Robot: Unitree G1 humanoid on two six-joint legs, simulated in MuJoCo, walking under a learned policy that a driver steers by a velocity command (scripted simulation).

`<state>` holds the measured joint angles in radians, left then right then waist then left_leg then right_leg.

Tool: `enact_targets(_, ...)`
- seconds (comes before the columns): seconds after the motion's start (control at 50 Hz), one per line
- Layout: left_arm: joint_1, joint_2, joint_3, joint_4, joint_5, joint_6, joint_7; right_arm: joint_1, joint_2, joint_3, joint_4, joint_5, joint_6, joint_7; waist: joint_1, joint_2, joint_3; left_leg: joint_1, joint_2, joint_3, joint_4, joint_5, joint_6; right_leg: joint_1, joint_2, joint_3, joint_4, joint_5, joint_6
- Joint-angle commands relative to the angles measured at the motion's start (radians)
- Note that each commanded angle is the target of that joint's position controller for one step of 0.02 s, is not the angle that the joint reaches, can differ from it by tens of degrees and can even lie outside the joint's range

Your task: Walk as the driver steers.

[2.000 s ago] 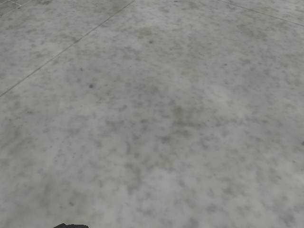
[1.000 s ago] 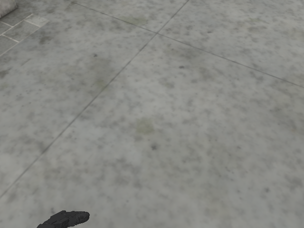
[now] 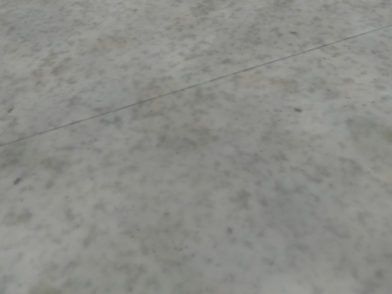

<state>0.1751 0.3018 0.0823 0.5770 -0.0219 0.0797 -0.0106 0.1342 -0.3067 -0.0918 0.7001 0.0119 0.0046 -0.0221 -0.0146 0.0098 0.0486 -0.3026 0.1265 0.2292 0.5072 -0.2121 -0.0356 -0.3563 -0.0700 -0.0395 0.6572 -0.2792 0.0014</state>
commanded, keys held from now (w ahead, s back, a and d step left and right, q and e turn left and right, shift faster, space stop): shift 0.18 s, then w+shift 0.20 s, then w+q+shift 0.62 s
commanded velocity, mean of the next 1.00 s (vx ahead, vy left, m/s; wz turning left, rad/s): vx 0.59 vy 0.00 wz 0.22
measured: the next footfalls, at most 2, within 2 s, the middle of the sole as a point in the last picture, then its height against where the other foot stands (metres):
left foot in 0.58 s outside the picture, level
right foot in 1.00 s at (214, 238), level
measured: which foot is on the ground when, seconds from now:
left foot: down 0.00-0.00, up 0.02-0.56, down 0.58-1.00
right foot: down 0.00-0.58, up 0.60-0.98, down 1.00-1.00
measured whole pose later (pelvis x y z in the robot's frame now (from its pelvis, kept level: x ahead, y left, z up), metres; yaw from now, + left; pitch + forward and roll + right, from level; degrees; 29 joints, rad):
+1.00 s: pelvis +0.41 +0.06 -0.02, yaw +19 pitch +5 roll -1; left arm -0.05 0.27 -0.02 0.57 0.03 -0.07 -0.03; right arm 0.56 -0.30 -0.07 0.87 0.01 -0.06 0.01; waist -0.14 -0.01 0.02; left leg 0.15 -0.09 -0.31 0.35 -0.49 0.13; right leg -0.60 0.01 0.02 0.53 -0.11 0.00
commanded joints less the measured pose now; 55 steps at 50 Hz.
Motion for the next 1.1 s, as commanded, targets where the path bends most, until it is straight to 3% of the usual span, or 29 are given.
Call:
enact_targets(0.02, 0.198, 0.23, 0.082, -0.015, 0.003, -0.015, 0.022, 0.034, -0.053, -0.012, -0.047, -0.017, -0.01, 0.02, 0.045, -0.235, -0.142, -0.268, 0.02, -0.004, 0.347, -0.257, -0.007, 0.412, -0.169, 0.319, -0.281, 0.48, -0.163)
enact_targets(0.04, 0.136, 0.303, 0.084, -0.049, 0.041, -0.035, 0.026, -0.021, -0.047, -0.008, -0.105, -0.038, -0.014, 0.013, 0.033, -0.365, -0.171, -0.482, -0.082, -0.12, 0.59, -0.465, -0.048, 0.365, -0.354, 0.544, -0.276, 0.604, -0.352)
enact_targets(0.06, 0.134, 0.232, 0.068, -0.056, 0.058, -0.058, 0.016, -0.111, -0.103, -0.022, -0.109, -0.022, -0.014, 0.004, 0.103, -0.226, -0.204, -0.462, -0.072, -0.228, 0.696, -0.414, -0.027, 0.311, -0.316, 0.482, -0.31, 0.504, -0.353)
enact_targets(0.08, 0.087, 0.201, 0.051, -0.044, 0.054, -0.074, 0.016, -0.11, -0.105, -0.025, -0.102, -0.003, -0.01, -0.003, 0.065, -0.189, -0.163, -0.459, -0.061, -0.248, 0.696, -0.32, -0.004, 0.268, -0.259, 0.396, -0.311, 0.426, -0.29)
enact_targets(0.1, 0.028, 0.162, 0.039, -0.046, 0.034, -0.078, 0.019, -0.075, -0.099, -0.026, -0.073, -0.009, -0.003, -0.013, 0.034, -0.145, -0.156, -0.446, -0.049, -0.259, 0.674, -0.243, -0.001, 0.251, -0.207, 0.338, -0.302, 0.372, -0.233)
enact_targets(0.12, -0.018, 0.131, 0.025, -0.05, 0.019, -0.078, 0.023, -0.041, -0.105, -0.028, -0.058, -0.02, 0.005, -0.018, 0.013, -0.161, -0.152, -0.413, -0.055, -0.251, 0.683, -0.18, -0.011, 0.224, -0.181, 0.296, -0.297, 0.407, -0.214)
enact_targets(0.18, -0.036, 0.1, 0.002, -0.041, 0.033, -0.084, 0.033, 0.014, -0.094, -0.024, -0.035, -0.014, 0.009, -0.011, -0.009, -0.145, -0.175, -0.313, -0.075, -0.243, 0.687, -0.08, -0.028, 0.19, -0.144, 0.237, -0.305, 0.47, -0.215)
enact_targets(0.24, 0.076, 0.122, 0.008, 0.009, 0.012, -0.099, 0.028, -0.021, -0.086, -0.013, -0.05, 0.004, -0.012, 0.02, 0.047, -0.191, -0.142, -0.393, -0.064, -0.232, 0.483, -0.008, -0.01, 0.271, -0.16, 0.362, -0.449, -0.245, -0.217)
enact_targets(0.3, 0.092, 0.146, 0.015, 0.027, 0.02, -0.124, 0.029, -0.071, -0.093, -0.012, -0.063, 0.009, -0.046, 0.037, 0.061, -0.178, -0.065, -0.421, -0.056, -0.254, 0.323, 0.01, 0.017, 0.288, -0.204, 0.421, -0.499, -0.297, -0.223)
enact_targets(0.4, 0.103, 0.155, 0.018, 0.045, 0.003, -0.152, 0.019, -0.065, -0.056, 0.005, -0.057, 0.016, -0.084, 0.05, 0.065, -0.154, -0.028, -0.355, -0.057, -0.231, 0.192, 0.02, 0.038, 0.236, -0.205, 0.369, -0.511, -0.269, -0.222)
enact_targets(0.42, 0.153, 0.152, 0.015, 0.064, 0.063, -0.144, -0.002, -0.037, -0.039, 0.015, -0.044, -0.069, -0.036, 0.079, 0.072, -0.171, -0.059, -0.266, -0.093, -0.158, 0.169, -0.016, 0.028, 0.212, -0.143, 0.3, -0.542, -0.332, -0.194)
enact_targets(0.5, 0.104, 0.155, 0.019, 0.066, 0.059, -0.145, -0.01, -0.034, -0.06, 0.016, -0.069, -0.031, -0.012, 0.104, 0.047, -0.16, 0.002, -0.116, -0.093, -0.144, 0.115, -0.051, 0.081, 0.116, -0.18, 0.218, -0.549, -0.341, -0.161)
enact_targets(0.56, 0.056, 0.131, 0.012, 0.067, 0.073, -0.145, 0.004, 0.184, -0.079, 0.011, 0.001, -0.038, -0.03, 0.087, -0.066, -0.02, -0.034, 0.155, -0.135, -0.122, 0.026, -0.12, 0.145, 0.028, -0.136, 0.078, -0.319, -0.259, -0.128)
enact_targets(0.58, 0.018, 0.071, -0.009, 0.049, 0.092, -0.148, 0.008, 0.399, -0.145, -0.01, 0.071, -0.049, -0.043, 0.072, -0.155, 0.175, -0.081, 0.35, -0.047, -0.313, -0.073, -0.289, 0.176, -0.109, -0.04, -0.059, 0.076, -0.057, -0.096)
enact_targets(0.6, -0.033, -0.004, -0.035, -0.027, 0.084, -0.161, 0.001, 0.452, -0.269, -0.031, 0.061, -0.05, -0.055, 0.067, -0.145, 0.386, -0.064, 0.494, 0.15, -0.856, -0.282, -0.578, 0.277, -0.474, 0.121, -0.045, 0.379, -0.194, -0.045)
enact_targets(0.62, -0.039, 0.041, -0.03, -0.041, 0.092, -0.171, -0.004, 0.361, -0.25, -0.031, 0.024, -0.037, -0.047, 0.064, -0.11, 0.281, -0.067, 0.526, 0.197, -1.082, -0.376, -0.666, 0.335, -0.641, 0.119, 0.088, 0.526, -0.169, -0.037)
enact_targets(0.66, -0.055, 0.105, -0.018, -0.008, 0.092, -0.187, -0.019, 0.297, -0.186, -0.021, 0.005, -0.031, -0.047, 0.056, -0.072, 0.038, -0.044, 0.425, 0.139, -0.854, -0.3, -0.451, 0.314, -0.589, 0.019, 0.113, 0.535, -0.001, -0.023)
enact_targets(0.68, -0.039, 0.1, -0.021, 0.003, 0.097, -0.184, -0.023, 0.3, -0.17, -0.014, 0.009, -0.025, -0.051, 0.051, -0.05, 0.014, -0.041, 0.367, 0.095, -0.782, -0.317, -0.39, 0.297, -0.529, 0.003, 0.106, 0.484, 0.015, -0.008)
enact_targets(0.72, -0.042, 0.083, -0.031, 0.009, 0.1, -0.156, -0.033, 0.303, -0.127, 0.001, 0.023, -0.015, -0.064, 0.042, -0.027, 0.052, 0.001, 0.269, 0.028, -0.694, -0.366, -0.284, 0.283, -0.455, -0.005, 0.089, 0.41, 0.055, 0.024)
enact_targets(0.76, -0.097, 0.075, -0.038, -0.006, 0.09, -0.134, -0.034, 0.338, -0.129, -0.002, 0.04, -0.011, -0.073, 0.04, -0.033, 0.048, 0.037, 0.244, 0.0, -0.657, -0.385, -0.154, 0.298, -0.472, 0.007, 0.061, 0.347, 0.092, 0.045)
enact_targets(0.84, -0.267, 0.045, -0.063, -0.052, 0.07, -0.136, -0.039, 0.383, -0.134, -0.009, 0.068, -0.011, -0.075, 0.035, -0.074, 0.063, 0.055, 0.207, -0.056, -0.6, -0.36, 0.138, 0.289, -0.398, 0.058, 0.021, 0.116, 0.21, 0.064)
enact_targets(0.9, -0.359, 0.046, -0.071, -0.092, 0.06, -0.144, -0.039, 0.414, -0.145, -0.013, 0.093, -0.006, -0.078, 0.025, -0.101, 0.096, 0.046, 0.236, -0.028, -0.632, -0.336, 0.374, 0.275, -0.302, 0.08, 0.013, -0.02, 0.263, 0.042)
enact_targets(0.94, -0.306, 0.067, -0.066, -0.086, 0.054, -0.149, -0.029, 0.362, -0.167, -0.018, 0.09, -0.002, -0.079, 0.017, -0.052, 0.096, 0.015, 0.231, -0.019, -0.625, -0.284, 0.56, 0.24, -0.132, 0.103, 0.023, -0.103, 0.263, 0.015)
enact_targets(0.98, -0.039, 0.147, -0.031, -0.012, 0.05, -0.154, 0.002, 0.315, -0.226, -0.031, 0.087, -0.005, -0.086, 0.023, 0.076, 0.078, -0.161, 0.175, -0.055, -0.584, 0.005, 0.876, 0.185, 0.266, 0.15, 0.01, -0.094, 0.138, -0.019)
enact_targets(1.0, 0.179, 0.189, -0.008, 0.037, 0.049, -0.155, 0.028, 0.259, -0.229, -0.032, 0.075, -0.008, -0.095, 0.03, 0.199, 0.07, -0.258, 0.031, -0.099, -0.573, 0.261, 0.779, 0.164, 0.537, 0.072, 0.064, -0.076, 0.085, -0.037)
enact_targets(1.02, 0.397, 0.262, 0.019, 0.066, 0.079, -0.158, 0.052, 0.251, -0.099, 0.001, 0.05, -0.021, -0.109, 0.03, 0.254, -0.089, -0.414, -0.114, -0.176, -0.498, 0.615, 0.277, 0.172, 0.765, -0.176, 0.325, -0.112, -0.364, -0.059)
enact_targets(1.04, 0.297, 0.312, 0.023, 0.054, 0.097, -0.156, 0.043, 0.339, -0.014, 0.03, -0.014, 0.033, -0.099, 0.034, 0.118, -0.42, -0.527, -0.343, -0.262, -0.41, 0.863, -0.272, 0.153, 0.836, -0.418, 0.928, -0.381, -0.692, -0.137)
enact_targets(1.06, 0.159, 0.215, 0.018, 0.034, 0.087, -0.148, 0.038, 0.269, -0.091, 0.027, 0.016, 0.003, -0.079, 0.028, 0.104, -0.249, -0.335, -0.433, -0.172, -0.375, 0.907, -0.163, 0.163, 0.663, -0.358, 0.892, -0.42, -0.719, -0.142)
enact_targets(1.1, 0.114, 0.098, -0.009, 0.064, 0.085, -0.148, 0.033, 0.179, -0.106, 0.02, 0.024, -0.03, -0.057, 0.049, 0.084, -0.042, -0.131, -0.419, -0.087, -0.333, 0.839, -0.069, 0.153, 0.423, -0.289, 0.561, -0.403, -0.356, -0.139)
Over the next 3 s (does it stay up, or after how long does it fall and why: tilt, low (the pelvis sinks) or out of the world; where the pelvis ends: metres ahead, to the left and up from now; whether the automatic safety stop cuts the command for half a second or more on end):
stays up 1.61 0.62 0.01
